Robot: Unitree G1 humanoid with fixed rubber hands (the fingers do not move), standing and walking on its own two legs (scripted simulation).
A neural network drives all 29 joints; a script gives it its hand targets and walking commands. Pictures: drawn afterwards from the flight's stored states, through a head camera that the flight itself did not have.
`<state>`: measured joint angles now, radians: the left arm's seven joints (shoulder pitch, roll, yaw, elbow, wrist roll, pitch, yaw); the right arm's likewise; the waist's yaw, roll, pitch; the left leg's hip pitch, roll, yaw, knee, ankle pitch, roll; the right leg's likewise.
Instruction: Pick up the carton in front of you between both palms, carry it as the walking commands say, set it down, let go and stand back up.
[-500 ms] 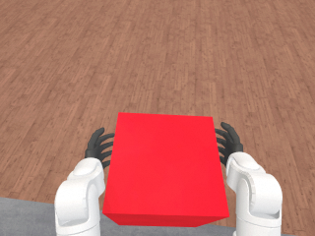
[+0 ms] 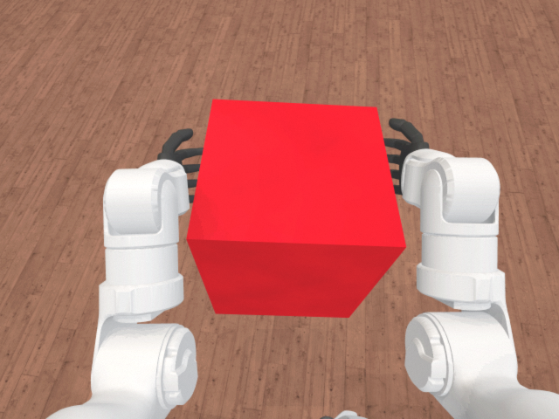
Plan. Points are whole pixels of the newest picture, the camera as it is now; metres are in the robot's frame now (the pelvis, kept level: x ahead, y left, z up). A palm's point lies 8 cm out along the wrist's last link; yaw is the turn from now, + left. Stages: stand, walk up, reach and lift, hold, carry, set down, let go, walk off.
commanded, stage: carry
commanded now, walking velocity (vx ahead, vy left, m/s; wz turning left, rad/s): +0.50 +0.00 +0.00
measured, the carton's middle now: (288, 220) +0.38 +0.00 +0.09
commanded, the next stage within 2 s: none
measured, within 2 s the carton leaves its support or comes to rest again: neither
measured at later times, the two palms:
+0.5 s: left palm (205, 37) +0.73 +0.15 +0.19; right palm (369, 37) +0.70 -0.15 +0.19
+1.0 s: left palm out of the picture +1.02 +0.19 +0.27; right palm out of the picture +1.05 -0.11 +0.27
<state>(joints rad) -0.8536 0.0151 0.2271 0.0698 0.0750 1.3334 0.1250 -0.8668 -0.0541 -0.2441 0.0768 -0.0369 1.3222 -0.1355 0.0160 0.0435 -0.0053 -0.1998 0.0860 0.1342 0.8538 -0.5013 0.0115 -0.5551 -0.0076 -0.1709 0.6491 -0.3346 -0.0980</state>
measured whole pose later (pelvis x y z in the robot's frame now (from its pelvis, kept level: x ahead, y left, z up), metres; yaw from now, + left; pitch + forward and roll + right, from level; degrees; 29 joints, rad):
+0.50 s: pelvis +0.33 +0.03 +0.06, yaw -2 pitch +6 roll +0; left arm -0.78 -0.03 0.29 -0.11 0.07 1.32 0.14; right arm -0.78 0.04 -0.26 -0.09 -0.08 1.28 -0.14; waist -0.08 0.01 0.10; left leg -0.45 -0.02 0.13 0.58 -0.40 0.06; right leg -0.57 0.01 0.00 1.36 -0.44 -0.04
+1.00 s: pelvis +0.65 +0.00 +0.11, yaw +0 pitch +5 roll +0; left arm -0.84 0.00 0.24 0.07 0.03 1.33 0.17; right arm -0.85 0.01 -0.32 0.03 -0.12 1.34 -0.12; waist 0.13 0.00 0.03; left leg -0.77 0.04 0.03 1.19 -0.40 0.05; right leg -0.30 0.01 -0.14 0.50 -0.45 -0.08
